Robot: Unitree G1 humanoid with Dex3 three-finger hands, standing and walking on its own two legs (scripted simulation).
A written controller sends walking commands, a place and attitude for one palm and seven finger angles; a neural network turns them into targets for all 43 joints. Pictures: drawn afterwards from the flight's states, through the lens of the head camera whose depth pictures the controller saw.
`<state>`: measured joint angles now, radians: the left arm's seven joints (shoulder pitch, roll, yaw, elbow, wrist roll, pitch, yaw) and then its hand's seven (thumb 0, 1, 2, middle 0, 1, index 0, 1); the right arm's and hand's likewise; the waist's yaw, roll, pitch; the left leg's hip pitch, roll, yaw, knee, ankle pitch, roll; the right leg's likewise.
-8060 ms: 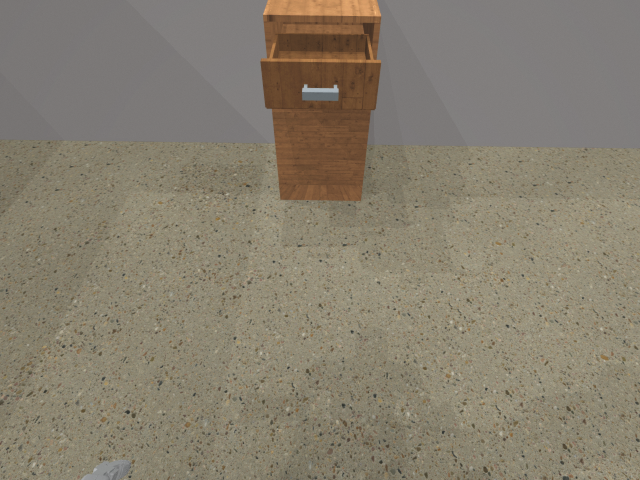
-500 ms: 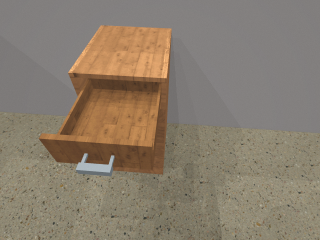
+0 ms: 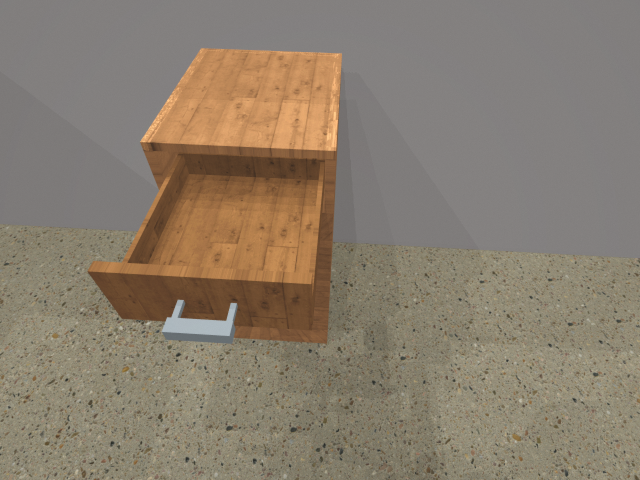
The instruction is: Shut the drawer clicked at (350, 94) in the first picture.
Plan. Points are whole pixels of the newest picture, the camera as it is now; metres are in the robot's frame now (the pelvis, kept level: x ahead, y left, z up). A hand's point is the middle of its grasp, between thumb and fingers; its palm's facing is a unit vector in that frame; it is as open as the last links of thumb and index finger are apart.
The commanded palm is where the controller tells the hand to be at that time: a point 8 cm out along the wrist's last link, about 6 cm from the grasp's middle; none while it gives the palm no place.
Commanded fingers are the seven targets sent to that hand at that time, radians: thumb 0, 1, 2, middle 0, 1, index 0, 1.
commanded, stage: come to a stop and stand still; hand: left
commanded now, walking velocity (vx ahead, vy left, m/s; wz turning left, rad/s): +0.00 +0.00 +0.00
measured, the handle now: (203, 318) +0.36 +0.21 -0.06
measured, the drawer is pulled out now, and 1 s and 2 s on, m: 0.30 0.30 0.30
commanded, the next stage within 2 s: look again from close up in 0.16 s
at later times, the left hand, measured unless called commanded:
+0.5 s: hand out of the picture +0.00 +0.20 -0.18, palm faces +0.02 -0.98 -0.21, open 7.4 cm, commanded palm none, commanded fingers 0.00 0.90 0.90 -0.20 -0.30 -0.20 -0.30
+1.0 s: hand out of the picture +0.00 +0.19 -0.18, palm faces +0.01 -0.98 -0.19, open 7.4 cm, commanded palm none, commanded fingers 0.00 0.90 0.90 -0.20 -0.30 -0.20 -0.30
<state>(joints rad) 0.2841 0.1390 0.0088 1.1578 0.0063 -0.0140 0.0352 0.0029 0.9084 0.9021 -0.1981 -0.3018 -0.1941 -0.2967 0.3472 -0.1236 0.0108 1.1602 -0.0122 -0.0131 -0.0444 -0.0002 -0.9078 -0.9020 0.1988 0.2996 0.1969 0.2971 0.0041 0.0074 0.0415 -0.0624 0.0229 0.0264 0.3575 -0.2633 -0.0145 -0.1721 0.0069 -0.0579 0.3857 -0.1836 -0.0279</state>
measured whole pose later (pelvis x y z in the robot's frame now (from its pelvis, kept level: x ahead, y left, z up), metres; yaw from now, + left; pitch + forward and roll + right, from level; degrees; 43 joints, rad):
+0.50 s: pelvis +0.00 +0.02 -0.01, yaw +0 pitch -2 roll +0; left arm 0.29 0.14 -0.02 1.12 0.01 -0.01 0.04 0.00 0.91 0.90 -0.20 -0.30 -0.20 -0.30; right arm 0.32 -0.17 0.02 1.06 -0.02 -0.02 -0.03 0.01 -0.92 -0.90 0.20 0.30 0.20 0.30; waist 0.00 0.04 0.00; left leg -0.13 -0.01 0.04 0.49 -0.33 0.02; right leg -0.24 -0.03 -0.04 0.50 -0.24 0.00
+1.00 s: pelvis +0.01 +0.02 -0.01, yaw -1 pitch -2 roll +1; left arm 0.30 0.13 -0.01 1.12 0.01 0.00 0.03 0.00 0.91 0.90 -0.20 -0.30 -0.19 -0.30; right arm 0.34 -0.15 0.03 1.13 -0.02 -0.02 -0.03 0.00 -0.91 -0.90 0.20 0.30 0.20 0.30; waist 0.00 0.01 0.04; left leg -0.09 -0.02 0.06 0.45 -0.33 0.02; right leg -0.23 -0.03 -0.02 0.52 -0.26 0.00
